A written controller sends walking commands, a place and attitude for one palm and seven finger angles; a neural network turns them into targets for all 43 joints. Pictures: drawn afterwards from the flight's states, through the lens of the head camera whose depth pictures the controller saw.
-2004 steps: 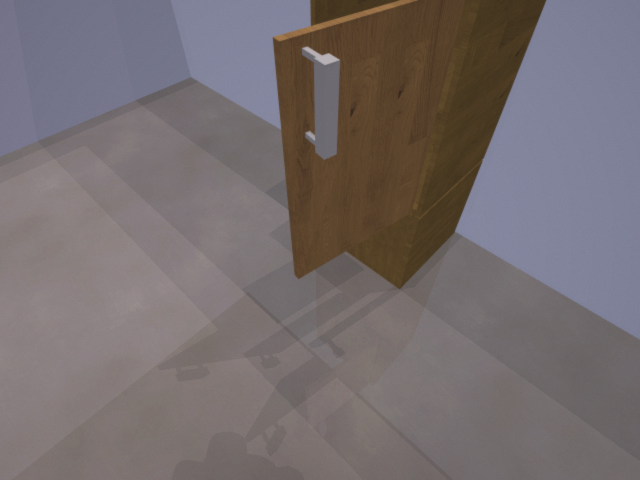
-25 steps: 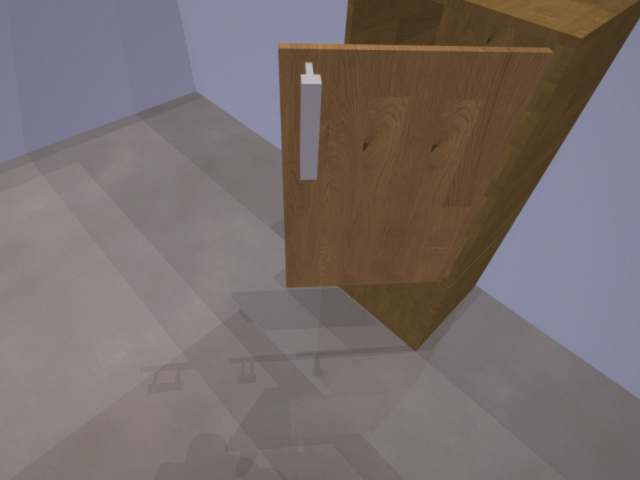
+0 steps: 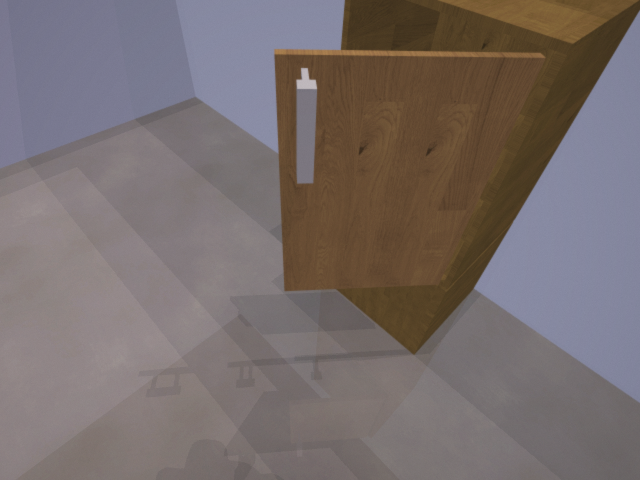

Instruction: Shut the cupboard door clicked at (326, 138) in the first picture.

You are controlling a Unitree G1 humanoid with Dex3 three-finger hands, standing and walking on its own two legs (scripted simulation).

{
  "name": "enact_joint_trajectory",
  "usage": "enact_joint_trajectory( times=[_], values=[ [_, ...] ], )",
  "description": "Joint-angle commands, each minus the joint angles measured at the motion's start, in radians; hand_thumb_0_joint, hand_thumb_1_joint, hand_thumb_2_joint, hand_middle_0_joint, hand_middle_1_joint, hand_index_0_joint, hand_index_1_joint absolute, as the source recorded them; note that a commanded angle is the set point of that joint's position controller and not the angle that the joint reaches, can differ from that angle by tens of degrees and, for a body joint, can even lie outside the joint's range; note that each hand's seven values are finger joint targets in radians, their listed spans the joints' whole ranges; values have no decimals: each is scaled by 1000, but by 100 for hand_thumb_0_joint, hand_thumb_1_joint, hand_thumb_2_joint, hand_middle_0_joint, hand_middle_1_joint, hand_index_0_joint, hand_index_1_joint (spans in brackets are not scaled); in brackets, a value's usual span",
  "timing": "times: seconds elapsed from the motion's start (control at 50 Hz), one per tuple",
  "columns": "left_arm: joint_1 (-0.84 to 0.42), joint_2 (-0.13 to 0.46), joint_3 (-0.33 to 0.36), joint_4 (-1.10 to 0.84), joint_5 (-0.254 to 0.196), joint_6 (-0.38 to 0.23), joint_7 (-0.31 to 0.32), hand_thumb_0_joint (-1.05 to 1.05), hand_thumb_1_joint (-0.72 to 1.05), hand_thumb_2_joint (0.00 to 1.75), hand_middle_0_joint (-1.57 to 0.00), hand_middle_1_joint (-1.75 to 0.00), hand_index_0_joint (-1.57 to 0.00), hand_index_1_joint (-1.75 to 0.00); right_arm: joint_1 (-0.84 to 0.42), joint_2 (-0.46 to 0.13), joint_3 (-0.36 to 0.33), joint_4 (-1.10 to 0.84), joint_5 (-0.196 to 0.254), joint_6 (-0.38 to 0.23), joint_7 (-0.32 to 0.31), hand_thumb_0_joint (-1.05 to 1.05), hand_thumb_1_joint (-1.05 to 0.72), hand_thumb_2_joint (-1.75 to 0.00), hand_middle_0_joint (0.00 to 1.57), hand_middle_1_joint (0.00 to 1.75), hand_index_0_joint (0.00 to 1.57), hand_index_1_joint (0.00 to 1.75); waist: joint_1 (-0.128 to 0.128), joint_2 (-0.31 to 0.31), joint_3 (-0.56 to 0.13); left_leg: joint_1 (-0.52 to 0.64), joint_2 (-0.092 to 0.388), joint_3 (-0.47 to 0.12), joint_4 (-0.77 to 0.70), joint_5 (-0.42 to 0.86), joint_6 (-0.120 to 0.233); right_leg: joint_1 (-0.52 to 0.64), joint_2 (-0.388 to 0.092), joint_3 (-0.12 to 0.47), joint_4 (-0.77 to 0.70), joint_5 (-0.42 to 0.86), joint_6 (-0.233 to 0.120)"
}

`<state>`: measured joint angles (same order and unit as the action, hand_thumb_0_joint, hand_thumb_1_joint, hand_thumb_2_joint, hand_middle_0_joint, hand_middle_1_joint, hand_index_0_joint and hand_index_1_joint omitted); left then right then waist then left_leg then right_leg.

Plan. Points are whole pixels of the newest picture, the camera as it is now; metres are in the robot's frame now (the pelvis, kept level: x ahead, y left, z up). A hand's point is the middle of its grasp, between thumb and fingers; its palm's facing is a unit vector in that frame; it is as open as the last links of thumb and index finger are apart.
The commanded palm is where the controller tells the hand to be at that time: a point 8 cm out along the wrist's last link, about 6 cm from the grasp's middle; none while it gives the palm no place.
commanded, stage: shuffle to correct the standing spot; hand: left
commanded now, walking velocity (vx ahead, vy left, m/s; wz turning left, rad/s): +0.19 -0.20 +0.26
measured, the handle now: (304, 127) +0.58 +0.07 +0.14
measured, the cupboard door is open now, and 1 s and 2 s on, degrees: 50 50 50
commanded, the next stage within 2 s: come to a stop and stand still in 0.98 s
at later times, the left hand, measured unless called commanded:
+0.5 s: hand out of the picture +0.06 +0.09 -0.18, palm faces +0.17 -0.97 -0.18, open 7.3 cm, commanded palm none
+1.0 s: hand (291, 470) +0.18 +0.05 -0.18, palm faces +0.19 -0.97 -0.15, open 7.4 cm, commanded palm none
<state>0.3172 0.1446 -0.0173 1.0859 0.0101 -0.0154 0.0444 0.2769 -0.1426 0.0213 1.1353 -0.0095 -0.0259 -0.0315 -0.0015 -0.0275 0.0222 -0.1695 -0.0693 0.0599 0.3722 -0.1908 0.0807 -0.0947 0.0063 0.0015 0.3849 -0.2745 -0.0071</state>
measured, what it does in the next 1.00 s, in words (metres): walks ahead: right foot, then left foot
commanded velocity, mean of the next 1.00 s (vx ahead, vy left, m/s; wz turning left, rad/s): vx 0.10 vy -0.19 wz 0.09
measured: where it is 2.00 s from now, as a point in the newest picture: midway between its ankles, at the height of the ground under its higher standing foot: outside the picture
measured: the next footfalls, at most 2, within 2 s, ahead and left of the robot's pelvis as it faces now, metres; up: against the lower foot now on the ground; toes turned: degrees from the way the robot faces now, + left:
right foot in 0.40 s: +0.10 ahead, -0.19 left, +0.00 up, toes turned +3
left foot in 0.72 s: +0.19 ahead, +0.01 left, +0.00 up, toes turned +15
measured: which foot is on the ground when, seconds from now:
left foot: down 0.00-0.42, up 0.44-0.70, down 0.72-1.00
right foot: down 0.00-0.10, up 0.12-0.38, down 0.40-0.72, up 0.74-1.00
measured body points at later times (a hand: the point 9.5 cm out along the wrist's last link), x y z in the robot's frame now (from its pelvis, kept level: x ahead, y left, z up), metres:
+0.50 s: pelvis +0.07 -0.08 -0.01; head +0.08 -0.07 +0.44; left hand +0.05 +0.14 -0.17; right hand +0.04 -0.32 -0.16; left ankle +0.01 +0.04 -0.71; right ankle +0.06 -0.19 -0.74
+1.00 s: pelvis +0.18 -0.14 +0.00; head +0.22 -0.10 +0.44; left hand +0.17 +0.10 -0.17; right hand +0.27 -0.37 -0.14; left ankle +0.15 +0.00 -0.74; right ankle +0.20 -0.31 -0.70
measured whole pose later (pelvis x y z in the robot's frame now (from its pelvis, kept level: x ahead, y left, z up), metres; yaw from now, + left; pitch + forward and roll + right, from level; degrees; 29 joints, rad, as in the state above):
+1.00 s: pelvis +0.18 -0.14 +0.00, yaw +8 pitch +2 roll -2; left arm 0.26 0.19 0.07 0.97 0.03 0.04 -0.01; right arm 0.19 -0.16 -0.04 1.00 -0.04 -0.02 -0.04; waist 0.02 -0.03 0.06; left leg -0.26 0.11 0.09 0.48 -0.25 -0.03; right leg -0.46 -0.08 -0.02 0.85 -0.34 0.04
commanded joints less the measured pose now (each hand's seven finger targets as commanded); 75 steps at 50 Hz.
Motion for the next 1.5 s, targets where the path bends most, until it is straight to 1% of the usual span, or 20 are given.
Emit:
enact_joint_trajectory(
  times=[0.0,0.08,0.16,0.34,0.4,0.42,0.5,0.66,0.68,0.7,0.72,0.78,0.86,1.02,1.04,1.08,1.1,1.32,1.4,1.48],
  values=[
    [105,62,15,-15,3,4,-5,0,90,90,-20,-30,-20,-30,75,-115,-24,-19,-4,-2,-7,0,-90,-90,20,30,20,30,-1,12,80,-34,194,-222,-122,-198,-4,-99,-78,39,-12,-71,-35],
    [91,59,26,-40,20,17,-19,0,90,90,-20,-30,-20,-30,108,-163,-53,-32,-11,9,-10,0,-90,-90,20,30,20,30,-15,96,135,-69,308,-439,-240,-499,82,-253,-22,-31,198,-176,-29],
    [20,57,41,-90,22,15,-32,0,90,90,-20,-30,-20,-30,168,-171,-70,-38,-21,-1,-14,0,-90,-90,20,30,20,30,-44,77,89,17,372,-518,-224,-348,156,-402,-53,11,385,-211,-33],
    [97,45,64,-75,14,2,-47,0,90,90,-20,-30,-20,-30,93,-159,-84,-63,-20,-1,-13,0,-90,-90,20,30,20,30,23,92,19,-191,221,-285,-45,-210,41,-47,-13,-69,61,6,-2],
    [204,176,87,-43,16,-4,-20,0,90,90,-20,-30,-20,-30,68,-52,-63,-108,-14,0,2,0,-90,-90,20,30,20,30,71,-243,36,-491,38,5,371,-354,-39,139,-328,323,-162,-246,-131],
    [219,180,90,-44,13,-1,-19,0,90,90,-20,-30,-20,-30,19,-64,-75,-129,-17,2,8,0,-90,-90,20,30,20,30,84,-208,46,-500,60,6,577,-417,-34,78,-380,385,-224,-293,-195],
    [108,95,66,-64,24,-14,-8,0,90,90,-20,-30,-20,-30,9,-47,-78,-127,-15,11,17,0,-90,-90,20,30,20,30,6,-51,108,-445,127,-6,713,-294,-43,-82,-292,201,-176,7,-229],
    [114,89,56,-51,15,-2,-21,0,90,90,-20,-30,-20,-30,93,-44,-67,-114,-12,-10,-4,0,-90,-90,20,30,20,30,-54,-49,11,5,93,73,116,54,-59,-149,-136,10,98,438,-135],
    [140,71,55,-55,10,0,-26,0,90,90,-20,-30,-20,-30,173,-111,-82,-96,-15,-18,-17,0,-90,-90,20,30,20,30,-78,42,-59,178,205,-54,60,185,-27,-230,-96,-9,272,307,-87],
    [188,20,45,-67,2,1,-31,0,90,90,-20,-30,-20,-30,236,-220,-103,-98,-21,-24,-25,0,-90,-90,20,30,20,30,-82,306,-138,303,516,-423,13,462,104,-418,-12,-80,545,-184,-22],
    [156,82,58,-92,12,9,-27,0,90,90,-20,-30,-20,-30,237,-257,-103,-105,-19,-7,-29,0,-90,-90,20,30,20,30,-94,242,-139,251,614,-523,-26,475,214,-456,-8,-3,747,-340,-25],
    [73,72,81,-109,32,29,-35,0,90,90,-20,-30,-20,-30,59,-164,-80,-147,-22,-12,-37,0,-90,-90,20,30,20,30,-23,168,56,-21,499,-342,-88,373,154,-526,-66,65,887,-164,7],
    [104,40,83,-108,16,58,-54,0,90,90,-20,-30,-20,-30,-26,-166,-85,-170,-23,-19,-33,0,-90,-90,20,30,20,30,27,154,-8,-88,390,-95,-62,385,82,-386,-81,24,715,-76,35],
    [35,95,93,-160,14,39,-68,0,90,90,-20,-30,-20,-30,-19,-247,-133,-170,-30,25,-17,0,-90,-90,20,30,20,30,5,222,-66,-50,323,-52,145,318,-24,-143,-17,-128,94,72,42],
    [80,143,102,-149,15,32,-65,0,90,90,-20,-30,-20,-30,-17,-230,-136,-172,-25,28,-13,0,-90,-90,20,30,20,30,25,119,-87,-101,272,-15,230,187,-65,-47,-51,-86,4,194,37],
    [113,280,121,-140,29,33,-43,0,90,90,-20,-30,-20,-30,-21,-100,-104,-215,-7,39,-15,0,-90,-90,20,30,20,30,58,-350,-145,-356,91,54,614,-497,-120,90,-359,196,-7,720,-124],
    [108,251,107,-153,26,30,-32,0,90,90,-20,-30,-20,-30,-25,-91,-94,-226,-1,47,-21,0,-90,-90,20,30,20,30,64,-227,-145,-317,117,-37,678,-490,-101,15,-391,174,-8,686,-181],
    [-80,225,103,-167,4,26,0,0,90,90,-20,-30,-20,-30,41,-84,-77,-160,1,45,5,0,-90,-90,20,30,20,30,-1,-113,-52,-43,77,12,100,-51,-114,-114,-311,127,86,532,-127],
    [-80,115,85,-183,2,54,-1,0,90,90,-20,-30,-20,-30,-30,-171,-88,-198,-15,41,2,0,-90,-90,20,30,20,30,27,247,-7,-128,319,-220,-51,294,62,-136,-81,-61,267,-121,11],
    [-60,85,74,-152,10,60,-9,0,90,90,-20,-30,-20,-30,-82,-148,-81,-210,-19,32,-5,0,-90,-90,20,30,20,30,32,170,-11,-88,304,-214,-79,236,108,-180,-63,-29,376,-207,3]
  ],
)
